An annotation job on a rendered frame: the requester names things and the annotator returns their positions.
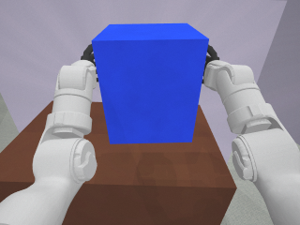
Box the right robot forearm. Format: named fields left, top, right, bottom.
left=203, top=60, right=300, bottom=159

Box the robot left hand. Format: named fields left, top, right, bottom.
left=81, top=44, right=98, bottom=83

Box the robot right hand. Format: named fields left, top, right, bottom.
left=202, top=44, right=219, bottom=84

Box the left robot forearm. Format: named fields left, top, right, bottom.
left=32, top=60, right=97, bottom=173

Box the robot right upper arm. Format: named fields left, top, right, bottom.
left=232, top=128, right=300, bottom=225

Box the pedestal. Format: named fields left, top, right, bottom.
left=0, top=100, right=237, bottom=225

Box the robot left upper arm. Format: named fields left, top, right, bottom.
left=0, top=138, right=98, bottom=225

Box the carton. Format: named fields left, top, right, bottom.
left=91, top=22, right=209, bottom=144

